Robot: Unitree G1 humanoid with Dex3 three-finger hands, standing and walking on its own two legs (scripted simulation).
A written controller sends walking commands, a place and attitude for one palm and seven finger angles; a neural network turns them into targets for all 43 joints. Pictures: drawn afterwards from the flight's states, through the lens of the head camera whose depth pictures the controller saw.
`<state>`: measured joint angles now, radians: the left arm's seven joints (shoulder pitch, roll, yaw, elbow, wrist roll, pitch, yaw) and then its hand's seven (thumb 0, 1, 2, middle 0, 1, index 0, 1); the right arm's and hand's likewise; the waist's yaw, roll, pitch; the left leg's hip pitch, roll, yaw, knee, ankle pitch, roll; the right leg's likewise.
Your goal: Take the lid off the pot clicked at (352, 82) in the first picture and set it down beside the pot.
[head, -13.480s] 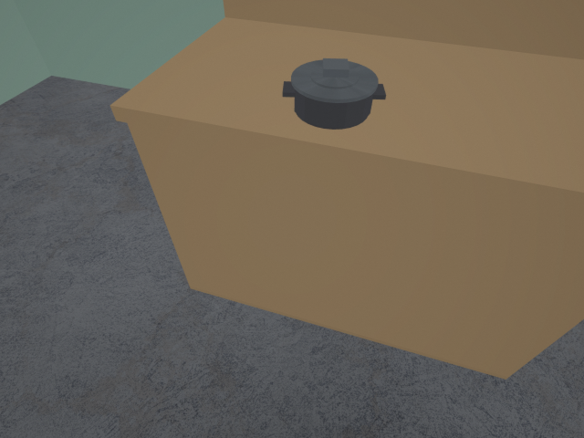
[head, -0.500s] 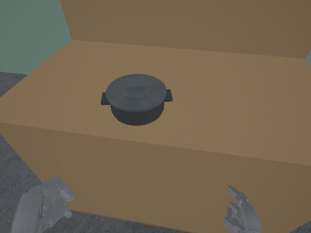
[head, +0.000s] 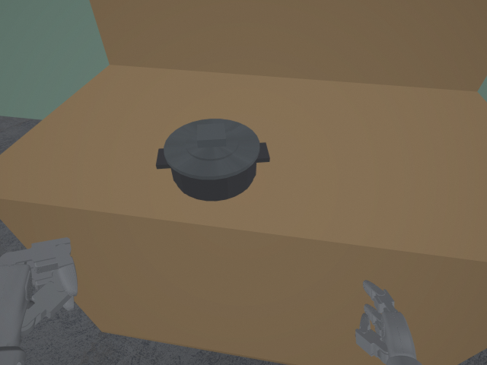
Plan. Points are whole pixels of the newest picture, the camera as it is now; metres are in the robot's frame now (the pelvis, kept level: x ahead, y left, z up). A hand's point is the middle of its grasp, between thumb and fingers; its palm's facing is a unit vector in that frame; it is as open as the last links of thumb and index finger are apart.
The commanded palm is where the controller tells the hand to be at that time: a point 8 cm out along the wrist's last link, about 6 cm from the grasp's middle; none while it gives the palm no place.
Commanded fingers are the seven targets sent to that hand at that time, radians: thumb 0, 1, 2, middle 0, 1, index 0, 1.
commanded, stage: raise the hand higher, near the body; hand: left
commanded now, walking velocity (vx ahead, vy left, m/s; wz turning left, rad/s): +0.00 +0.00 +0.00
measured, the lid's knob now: (211, 135) +0.47 +0.13 +0.16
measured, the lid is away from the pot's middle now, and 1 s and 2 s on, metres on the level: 0.00 0.00 0.00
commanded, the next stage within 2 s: reach forward and open the fingers in 0.40 s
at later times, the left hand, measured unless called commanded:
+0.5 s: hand (62, 230) +0.18 +0.24 +0.21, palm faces +0.43 -0.81 -0.41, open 3.1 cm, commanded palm +0.13 +0.27 +0.23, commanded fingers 0.00 0.87 0.92 -1.29 -1.46 -1.29 -1.46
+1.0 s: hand (52, 225) +0.20 +0.27 +0.19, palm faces +0.02 -0.01 -1.00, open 3.8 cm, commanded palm +0.18 +0.26 +0.26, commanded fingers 0.00 0.07 1.45 -1.08 -0.58 -1.08 -0.58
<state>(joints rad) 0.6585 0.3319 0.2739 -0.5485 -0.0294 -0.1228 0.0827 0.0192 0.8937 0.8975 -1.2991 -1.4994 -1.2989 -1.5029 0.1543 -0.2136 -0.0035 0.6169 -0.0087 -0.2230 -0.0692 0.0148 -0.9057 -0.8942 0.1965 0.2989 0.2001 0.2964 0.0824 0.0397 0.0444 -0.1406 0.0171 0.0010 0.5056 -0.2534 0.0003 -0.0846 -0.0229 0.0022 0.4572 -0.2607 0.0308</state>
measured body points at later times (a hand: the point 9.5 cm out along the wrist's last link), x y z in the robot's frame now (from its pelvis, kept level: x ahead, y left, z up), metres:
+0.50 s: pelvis +0.01 +0.01 +0.00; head -0.01 +0.00 +0.45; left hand +0.16 +0.28 +0.24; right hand +0.22 -0.19 -0.07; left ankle +0.02 +0.12 -0.74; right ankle +0.00 -0.14 -0.74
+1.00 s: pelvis -0.02 +0.00 +0.00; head -0.02 -0.04 +0.45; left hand +0.20 +0.27 +0.25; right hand +0.24 -0.19 -0.07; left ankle +0.02 +0.12 -0.74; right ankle +0.00 -0.14 -0.74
